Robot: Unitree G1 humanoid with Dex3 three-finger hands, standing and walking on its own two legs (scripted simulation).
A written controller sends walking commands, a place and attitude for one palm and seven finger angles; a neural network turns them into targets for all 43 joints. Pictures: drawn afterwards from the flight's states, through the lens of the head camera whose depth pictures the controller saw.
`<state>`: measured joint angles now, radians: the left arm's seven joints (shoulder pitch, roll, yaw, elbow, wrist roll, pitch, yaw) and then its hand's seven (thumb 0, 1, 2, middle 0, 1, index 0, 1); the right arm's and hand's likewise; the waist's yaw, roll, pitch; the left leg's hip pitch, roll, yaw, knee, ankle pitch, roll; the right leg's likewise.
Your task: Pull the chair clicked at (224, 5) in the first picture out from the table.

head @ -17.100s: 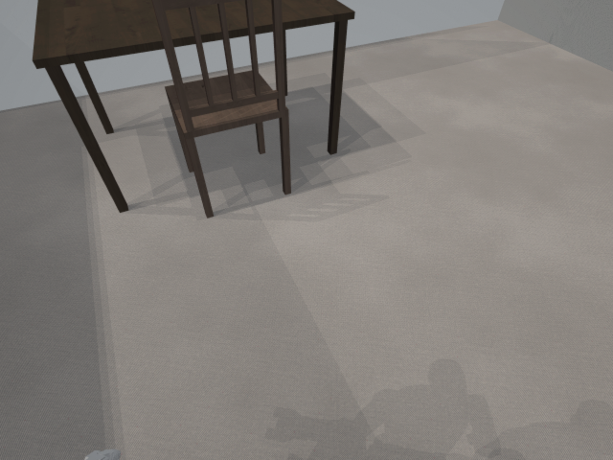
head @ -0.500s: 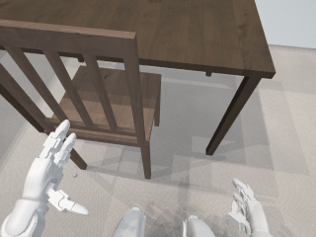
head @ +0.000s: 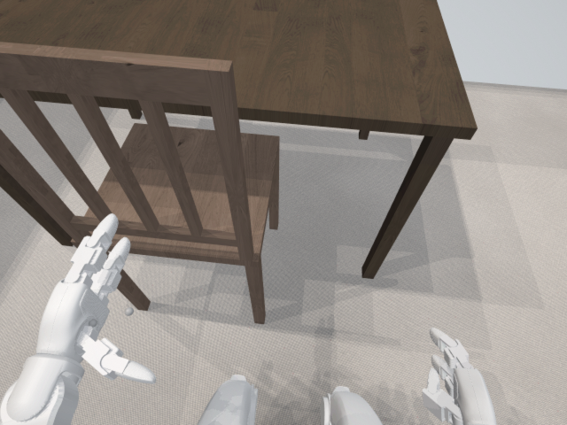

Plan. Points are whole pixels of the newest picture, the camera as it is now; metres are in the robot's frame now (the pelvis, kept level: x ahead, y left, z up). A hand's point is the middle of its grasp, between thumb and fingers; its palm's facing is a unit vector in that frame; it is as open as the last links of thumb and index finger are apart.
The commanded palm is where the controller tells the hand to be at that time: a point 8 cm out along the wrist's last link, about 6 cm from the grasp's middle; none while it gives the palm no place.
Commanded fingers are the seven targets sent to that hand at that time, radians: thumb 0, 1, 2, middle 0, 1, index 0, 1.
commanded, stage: raise the hand toward the chair's back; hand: left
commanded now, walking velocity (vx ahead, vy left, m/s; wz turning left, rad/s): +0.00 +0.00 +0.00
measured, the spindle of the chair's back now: (124, 174) +0.47 +0.30 +0.03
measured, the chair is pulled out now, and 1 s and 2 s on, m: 0.00 0.00 0.00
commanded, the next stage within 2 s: aim the fingers beside a spindle in 0.10 s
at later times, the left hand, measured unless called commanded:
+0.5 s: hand (135, 304) +0.26 +0.21 +0.05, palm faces -0.05 -1.00 -0.03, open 17.0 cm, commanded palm +0.24 +0.26 +0.05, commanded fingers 0.00 -0.50 0.30 -0.06 -0.08 -0.06 -0.08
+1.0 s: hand (154, 287) +0.29 +0.20 +0.03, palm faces -0.05 -1.00 -0.04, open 17.0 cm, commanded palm +0.27 +0.25 +0.03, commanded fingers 0.00 -0.50 0.30 -0.06 -0.08 -0.06 -0.08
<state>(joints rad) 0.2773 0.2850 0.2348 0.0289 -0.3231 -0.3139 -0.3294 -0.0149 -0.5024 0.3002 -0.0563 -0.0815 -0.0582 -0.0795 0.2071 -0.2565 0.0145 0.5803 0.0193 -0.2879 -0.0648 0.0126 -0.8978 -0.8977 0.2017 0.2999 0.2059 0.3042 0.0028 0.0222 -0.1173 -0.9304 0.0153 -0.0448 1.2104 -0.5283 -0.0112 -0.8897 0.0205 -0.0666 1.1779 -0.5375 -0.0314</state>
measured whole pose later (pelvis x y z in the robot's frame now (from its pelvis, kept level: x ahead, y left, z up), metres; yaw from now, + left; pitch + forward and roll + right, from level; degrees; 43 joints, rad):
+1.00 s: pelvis +0.00 +0.00 -0.02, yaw +0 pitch +18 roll -2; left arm 0.07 0.27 0.20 0.16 -0.27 -0.32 -0.29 -0.02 -0.50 0.30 -0.06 -0.08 -0.06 -0.08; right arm 0.19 -0.26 0.03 0.59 0.00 -0.28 -0.05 0.01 -0.90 -0.90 0.20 0.30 0.21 0.30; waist 0.00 0.02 -0.14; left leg -1.05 0.01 -0.04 1.29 -0.54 0.00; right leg -1.01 0.01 -0.06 1.26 -0.56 -0.03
